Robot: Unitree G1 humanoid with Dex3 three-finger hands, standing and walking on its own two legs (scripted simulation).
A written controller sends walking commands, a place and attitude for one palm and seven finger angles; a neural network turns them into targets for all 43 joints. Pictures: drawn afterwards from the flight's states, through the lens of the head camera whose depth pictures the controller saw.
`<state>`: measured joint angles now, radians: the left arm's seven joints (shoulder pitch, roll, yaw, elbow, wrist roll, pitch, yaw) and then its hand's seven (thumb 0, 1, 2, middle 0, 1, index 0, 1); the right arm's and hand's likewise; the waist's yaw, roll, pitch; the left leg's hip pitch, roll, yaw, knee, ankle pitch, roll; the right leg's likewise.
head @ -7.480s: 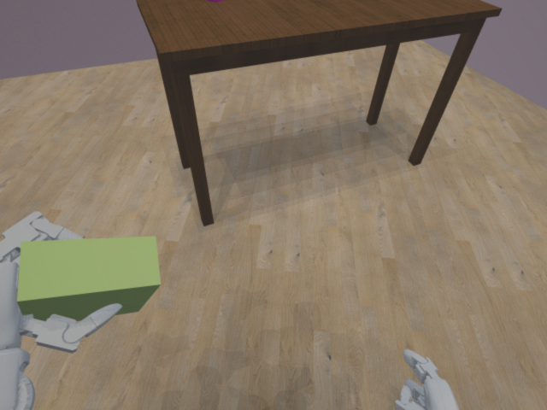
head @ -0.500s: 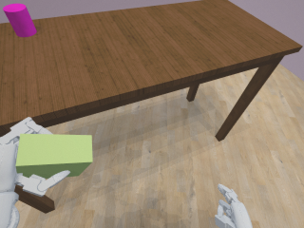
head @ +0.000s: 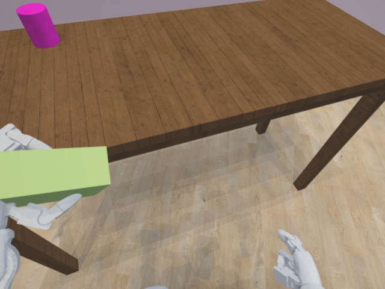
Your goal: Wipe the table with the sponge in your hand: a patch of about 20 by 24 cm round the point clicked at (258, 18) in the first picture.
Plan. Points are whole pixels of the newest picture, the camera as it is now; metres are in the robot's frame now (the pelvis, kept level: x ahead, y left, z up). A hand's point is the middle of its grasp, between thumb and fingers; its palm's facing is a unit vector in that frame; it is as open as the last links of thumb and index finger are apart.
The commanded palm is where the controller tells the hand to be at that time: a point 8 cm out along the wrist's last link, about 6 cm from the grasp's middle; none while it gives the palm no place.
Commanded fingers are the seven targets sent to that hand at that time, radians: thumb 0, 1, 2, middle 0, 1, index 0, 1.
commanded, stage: shuffle to correct the standing spot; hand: left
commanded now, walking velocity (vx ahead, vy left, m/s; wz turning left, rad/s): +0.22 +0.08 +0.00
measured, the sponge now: (72, 176) +0.25 +0.21 +0.16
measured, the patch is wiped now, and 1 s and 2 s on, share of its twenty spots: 0.00 0.00 0.00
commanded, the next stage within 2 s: come to a stop and stand still in 0.60 s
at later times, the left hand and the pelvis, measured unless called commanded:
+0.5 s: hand (37, 121) +0.32 +0.27 +0.20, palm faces +0.42 -0.78 -0.46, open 9.6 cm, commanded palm +0.27 +0.31 +0.20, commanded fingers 0.00 0.10 1.30 -1.20 -1.60 -1.20 -1.60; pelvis +0.11 +0.03 +0.00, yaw +0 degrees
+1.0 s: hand (23, 82) +0.40 +0.33 +0.20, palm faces +0.41 -0.82 -0.39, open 9.6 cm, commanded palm +0.34 +0.37 +0.20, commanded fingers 0.00 0.10 1.30 -1.20 -1.60 -1.20 -1.60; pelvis +0.18 +0.09 +0.02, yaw +0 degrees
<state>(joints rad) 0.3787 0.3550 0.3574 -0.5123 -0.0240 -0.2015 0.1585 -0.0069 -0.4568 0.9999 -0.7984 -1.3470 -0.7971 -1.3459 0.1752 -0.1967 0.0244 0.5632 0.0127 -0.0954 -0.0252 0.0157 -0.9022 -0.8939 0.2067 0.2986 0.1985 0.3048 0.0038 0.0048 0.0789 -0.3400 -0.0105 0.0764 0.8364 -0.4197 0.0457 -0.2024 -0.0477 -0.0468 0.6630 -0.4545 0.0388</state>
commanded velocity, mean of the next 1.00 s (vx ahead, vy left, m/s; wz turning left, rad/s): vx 0.07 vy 0.01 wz -0.01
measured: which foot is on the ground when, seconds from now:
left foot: down 0.00-0.38, up 0.40-0.74, down 0.76-1.00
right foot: down 0.00-0.08, up 0.10-0.34, down 0.36-1.00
